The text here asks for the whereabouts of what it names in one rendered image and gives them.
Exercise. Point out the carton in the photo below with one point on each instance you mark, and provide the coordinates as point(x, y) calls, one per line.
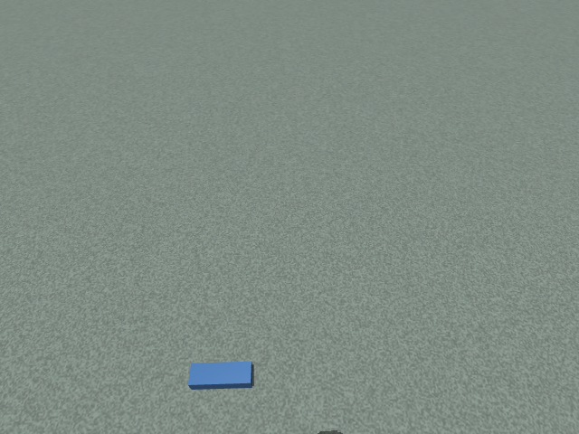
point(227, 375)

